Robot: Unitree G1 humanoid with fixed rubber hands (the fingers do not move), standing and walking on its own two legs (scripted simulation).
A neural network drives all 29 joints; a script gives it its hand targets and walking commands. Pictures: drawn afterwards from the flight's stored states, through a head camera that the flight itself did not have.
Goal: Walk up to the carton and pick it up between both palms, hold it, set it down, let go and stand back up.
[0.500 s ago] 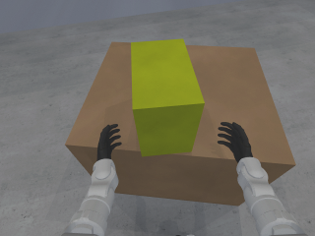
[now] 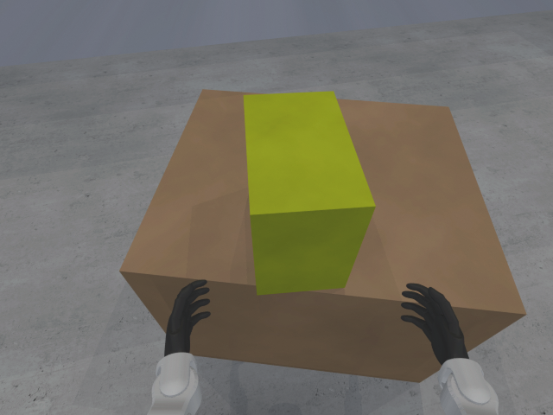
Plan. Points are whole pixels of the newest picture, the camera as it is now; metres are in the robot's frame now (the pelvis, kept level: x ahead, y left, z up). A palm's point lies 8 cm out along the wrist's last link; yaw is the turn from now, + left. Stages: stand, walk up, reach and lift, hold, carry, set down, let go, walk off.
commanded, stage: set down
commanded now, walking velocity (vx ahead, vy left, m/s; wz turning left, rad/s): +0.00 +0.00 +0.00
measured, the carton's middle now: (295, 193) +0.52 +0.00 -0.03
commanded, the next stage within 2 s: let go in 1.80 s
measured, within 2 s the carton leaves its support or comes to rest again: neither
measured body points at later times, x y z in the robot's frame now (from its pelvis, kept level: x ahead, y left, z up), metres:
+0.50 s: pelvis +0.01 +0.00 +0.00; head +0.02 +0.02 +0.45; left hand +0.24 +0.17 -0.06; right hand +0.22 -0.23 -0.05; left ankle +0.03 +0.15 -0.73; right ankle +0.03 -0.09 -0.73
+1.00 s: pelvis +0.01 +0.00 +0.00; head +0.01 +0.02 +0.45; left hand +0.23 +0.19 -0.07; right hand +0.21 -0.23 -0.06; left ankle +0.03 +0.15 -0.73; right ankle +0.03 -0.09 -0.73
